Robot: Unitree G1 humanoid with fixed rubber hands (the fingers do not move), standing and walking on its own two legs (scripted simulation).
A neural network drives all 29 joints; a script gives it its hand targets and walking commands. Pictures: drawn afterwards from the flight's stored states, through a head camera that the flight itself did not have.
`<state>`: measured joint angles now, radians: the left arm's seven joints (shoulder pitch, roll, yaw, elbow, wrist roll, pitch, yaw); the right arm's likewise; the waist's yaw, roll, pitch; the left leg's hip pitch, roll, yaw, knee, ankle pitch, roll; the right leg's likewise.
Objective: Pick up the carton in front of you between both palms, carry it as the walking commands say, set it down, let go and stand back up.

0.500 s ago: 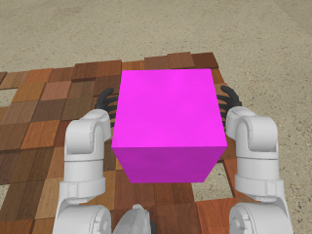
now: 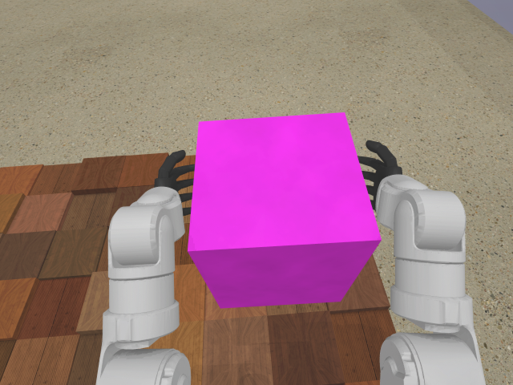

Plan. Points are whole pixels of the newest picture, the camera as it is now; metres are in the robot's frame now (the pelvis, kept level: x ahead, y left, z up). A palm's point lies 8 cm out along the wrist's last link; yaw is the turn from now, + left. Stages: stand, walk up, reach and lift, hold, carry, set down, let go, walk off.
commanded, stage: carry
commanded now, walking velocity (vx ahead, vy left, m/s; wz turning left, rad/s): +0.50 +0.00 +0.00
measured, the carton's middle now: (276, 220) +0.38 +0.00 +0.05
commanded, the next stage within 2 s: none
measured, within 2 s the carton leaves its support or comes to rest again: neither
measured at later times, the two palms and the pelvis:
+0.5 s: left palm (246, 67) +0.73 +0.05 +0.12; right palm (388, 79) +0.70 -0.24 +0.11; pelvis +0.34 -0.06 -0.01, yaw -1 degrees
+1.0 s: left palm out of the picture +0.98 +0.03 +0.18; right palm out of the picture +1.02 -0.27 +0.17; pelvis +0.62 -0.15 +0.02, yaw +0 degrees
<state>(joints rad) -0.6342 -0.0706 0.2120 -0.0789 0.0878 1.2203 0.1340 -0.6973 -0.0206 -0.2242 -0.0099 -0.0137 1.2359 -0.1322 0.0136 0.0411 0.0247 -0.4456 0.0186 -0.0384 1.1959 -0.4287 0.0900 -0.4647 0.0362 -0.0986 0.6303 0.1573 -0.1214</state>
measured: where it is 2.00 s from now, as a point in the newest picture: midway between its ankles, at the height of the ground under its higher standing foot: (292, 176)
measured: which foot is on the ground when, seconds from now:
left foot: up 0.00-0.30, down 0.32-0.72, up 0.74-1.00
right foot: down 0.00-0.30, up 0.32-0.68, down 0.70-1.00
